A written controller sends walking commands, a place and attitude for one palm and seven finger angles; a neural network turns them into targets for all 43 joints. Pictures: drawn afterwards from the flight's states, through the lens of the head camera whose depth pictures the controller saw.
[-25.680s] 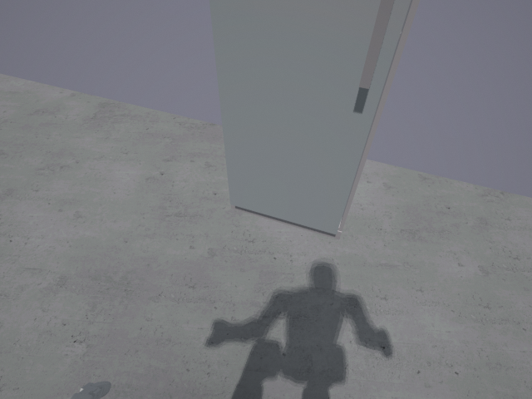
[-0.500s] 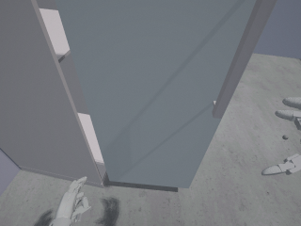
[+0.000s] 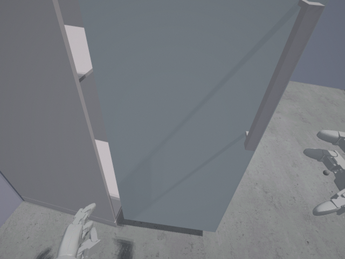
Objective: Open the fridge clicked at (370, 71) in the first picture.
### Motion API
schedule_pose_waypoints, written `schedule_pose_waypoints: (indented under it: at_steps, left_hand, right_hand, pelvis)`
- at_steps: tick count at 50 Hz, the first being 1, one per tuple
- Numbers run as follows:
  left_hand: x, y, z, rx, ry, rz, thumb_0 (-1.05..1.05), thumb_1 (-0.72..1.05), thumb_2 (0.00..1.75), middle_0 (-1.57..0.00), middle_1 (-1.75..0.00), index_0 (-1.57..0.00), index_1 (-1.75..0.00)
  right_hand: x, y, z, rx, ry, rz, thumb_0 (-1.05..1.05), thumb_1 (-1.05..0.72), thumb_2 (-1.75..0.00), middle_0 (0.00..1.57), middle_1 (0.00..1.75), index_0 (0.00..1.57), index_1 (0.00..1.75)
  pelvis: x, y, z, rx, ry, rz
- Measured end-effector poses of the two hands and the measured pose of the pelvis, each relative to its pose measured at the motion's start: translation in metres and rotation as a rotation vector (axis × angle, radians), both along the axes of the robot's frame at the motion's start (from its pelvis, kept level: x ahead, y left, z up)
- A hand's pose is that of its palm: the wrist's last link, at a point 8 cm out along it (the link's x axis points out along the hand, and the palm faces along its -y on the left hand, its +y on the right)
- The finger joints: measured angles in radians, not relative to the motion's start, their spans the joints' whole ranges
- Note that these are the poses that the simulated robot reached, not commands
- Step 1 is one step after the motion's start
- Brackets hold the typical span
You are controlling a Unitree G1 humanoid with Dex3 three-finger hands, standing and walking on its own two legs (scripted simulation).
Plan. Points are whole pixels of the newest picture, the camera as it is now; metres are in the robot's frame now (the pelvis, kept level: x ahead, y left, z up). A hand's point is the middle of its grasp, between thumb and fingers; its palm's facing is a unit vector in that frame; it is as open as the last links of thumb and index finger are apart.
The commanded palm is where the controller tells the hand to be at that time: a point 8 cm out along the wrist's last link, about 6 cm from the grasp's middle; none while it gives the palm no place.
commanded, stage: draw the hand back to the body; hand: right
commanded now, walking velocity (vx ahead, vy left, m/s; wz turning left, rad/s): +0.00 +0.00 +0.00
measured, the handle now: (271, 88) +0.44 -0.21 +0.23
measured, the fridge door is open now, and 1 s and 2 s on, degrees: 83 83 83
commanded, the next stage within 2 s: step back with the hand held close in 1.24 s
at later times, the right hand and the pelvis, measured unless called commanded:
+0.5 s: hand (332, 190) +0.22 -0.28 +0.16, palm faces +0.48 +0.82 -0.30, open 12.4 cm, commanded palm +0.16 -0.31 +0.18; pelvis +0.00 -0.01 +0.01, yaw -1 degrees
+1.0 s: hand (332, 198) +0.20 -0.27 +0.16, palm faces +0.47 +0.81 -0.35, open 7.8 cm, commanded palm +0.15 -0.30 +0.18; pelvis +0.01 +0.00 +0.01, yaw +0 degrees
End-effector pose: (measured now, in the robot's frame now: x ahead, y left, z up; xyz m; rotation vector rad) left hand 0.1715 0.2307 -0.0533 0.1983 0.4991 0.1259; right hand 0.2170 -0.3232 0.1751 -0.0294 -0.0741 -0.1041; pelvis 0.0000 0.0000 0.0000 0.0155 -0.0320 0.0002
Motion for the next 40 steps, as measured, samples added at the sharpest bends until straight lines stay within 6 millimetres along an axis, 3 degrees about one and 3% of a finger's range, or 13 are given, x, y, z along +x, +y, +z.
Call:
schedule_pose_waypoints:
  at_steps: [9, 17, 27, 40]
  left_hand:
    - [0.023, -0.018, 0.009, 0.017, -0.022, -0.07, 0.01, 0.9, 0.9, -0.2, -0.3, -0.2, -0.3]
    - [0.021, -0.03, 0.001, 0.025, 0.042, -0.127, 0.01, 0.9, 0.9, -0.2, -0.3, -0.2, -0.3]
    - [0.002, -0.022, -0.02, 0.027, 0.185, -0.082, 0.01, 0.9, 0.9, -0.21, -0.3, -0.2, -0.3]
    - [0.012, -0.009, -0.012, 0.03, 0.162, -0.04, 0.01, 0.9, 0.9, -0.2, -0.3, -0.2, -0.3]
  right_hand:
    - [-0.023, 0.005, -0.013, 0.0, 0.047, -0.035, -0.02, 0.52, -0.21, 0.25, 1.13, 0.25, 1.14]
    - [-0.038, 0.001, -0.002, -0.254, -0.025, -0.354, -0.02, 0.33, -0.3, 0.25, 1.02, 0.25, 1.02]
    - [-0.043, 0.009, -0.003, -0.32, -0.029, -0.397, -0.01, -0.01, -0.47, 0.24, 0.82, 0.24, 0.83]
    - [-0.047, 0.017, -0.002, -0.36, -0.016, -0.364, 0.0, -0.47, -0.69, 0.22, 0.55, 0.23, 0.55]
  pelvis:
    - [0.0, -0.003, 0.002, 0.003, -0.024, -0.023]
    - [-0.001, -0.004, 0.007, -0.004, -0.031, -0.019]
    - [0.007, -0.006, 0.01, -0.011, -0.046, -0.013]
    - [0.015, -0.004, 0.012, -0.012, -0.05, 0.0]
